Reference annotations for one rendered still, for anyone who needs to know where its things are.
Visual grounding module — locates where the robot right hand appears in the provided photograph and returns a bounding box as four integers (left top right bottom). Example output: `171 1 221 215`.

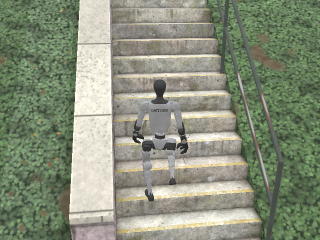
176 142 189 154

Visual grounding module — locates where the robot left hand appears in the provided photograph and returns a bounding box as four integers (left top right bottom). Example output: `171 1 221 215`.
132 134 144 144

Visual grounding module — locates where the right robot forearm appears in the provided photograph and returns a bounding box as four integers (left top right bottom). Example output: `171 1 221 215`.
178 122 187 144

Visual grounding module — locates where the robot left upper arm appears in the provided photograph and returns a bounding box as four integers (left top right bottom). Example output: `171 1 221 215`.
136 101 150 127

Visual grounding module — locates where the left robot forearm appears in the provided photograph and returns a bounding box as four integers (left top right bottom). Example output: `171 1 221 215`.
133 120 141 137

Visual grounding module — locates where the humanoid robot head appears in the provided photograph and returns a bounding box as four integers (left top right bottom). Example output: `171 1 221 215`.
151 79 169 104

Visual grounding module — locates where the robot right upper arm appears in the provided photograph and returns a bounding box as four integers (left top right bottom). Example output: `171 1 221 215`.
170 101 183 129

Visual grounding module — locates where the robot right thigh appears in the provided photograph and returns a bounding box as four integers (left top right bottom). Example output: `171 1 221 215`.
166 138 177 155

